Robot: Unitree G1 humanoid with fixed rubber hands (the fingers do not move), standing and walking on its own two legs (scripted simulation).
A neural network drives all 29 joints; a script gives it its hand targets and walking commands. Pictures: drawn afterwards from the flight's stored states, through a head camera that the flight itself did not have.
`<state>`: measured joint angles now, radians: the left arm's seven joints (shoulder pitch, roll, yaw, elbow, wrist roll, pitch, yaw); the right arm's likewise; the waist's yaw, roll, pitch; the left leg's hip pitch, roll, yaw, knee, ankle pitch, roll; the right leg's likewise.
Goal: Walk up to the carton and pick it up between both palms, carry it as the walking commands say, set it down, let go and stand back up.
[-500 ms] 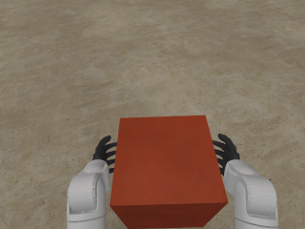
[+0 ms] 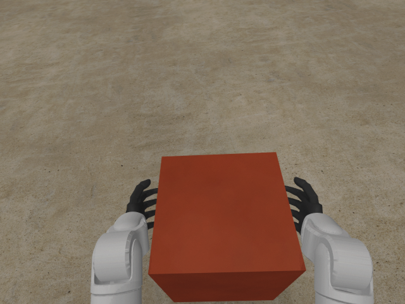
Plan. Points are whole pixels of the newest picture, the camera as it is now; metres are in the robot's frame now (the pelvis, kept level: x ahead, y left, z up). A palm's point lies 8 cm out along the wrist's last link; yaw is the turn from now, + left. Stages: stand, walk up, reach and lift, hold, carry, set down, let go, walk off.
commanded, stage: carry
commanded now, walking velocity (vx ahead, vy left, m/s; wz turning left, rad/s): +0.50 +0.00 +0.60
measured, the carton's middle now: (221, 233) +0.27 -0.01 +0.00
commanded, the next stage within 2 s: none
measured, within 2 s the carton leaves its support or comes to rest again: neither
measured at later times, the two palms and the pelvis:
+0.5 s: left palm (103, 137) +0.50 +0.26 +0.06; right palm (223, 114) +0.55 -0.03 +0.06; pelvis +0.25 +0.06 +0.01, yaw +11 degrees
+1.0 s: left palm (100, 106) +0.59 +0.28 +0.08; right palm (211, 82) +0.66 -0.01 +0.09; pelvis +0.36 +0.07 +0.00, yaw +13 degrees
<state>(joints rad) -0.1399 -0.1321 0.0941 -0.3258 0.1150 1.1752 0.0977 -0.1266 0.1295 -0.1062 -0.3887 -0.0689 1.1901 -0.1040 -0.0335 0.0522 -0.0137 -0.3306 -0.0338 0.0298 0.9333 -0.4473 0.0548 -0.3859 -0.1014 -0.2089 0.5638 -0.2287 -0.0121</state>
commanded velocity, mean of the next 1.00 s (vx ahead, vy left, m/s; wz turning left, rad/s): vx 0.07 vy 0.00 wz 0.08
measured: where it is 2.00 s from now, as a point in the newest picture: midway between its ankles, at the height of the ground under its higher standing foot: (209, 294)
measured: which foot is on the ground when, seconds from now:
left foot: up 0.00-0.26, down 0.28-1.00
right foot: down 0.00-0.28, up 0.30-0.54, down 0.56-1.00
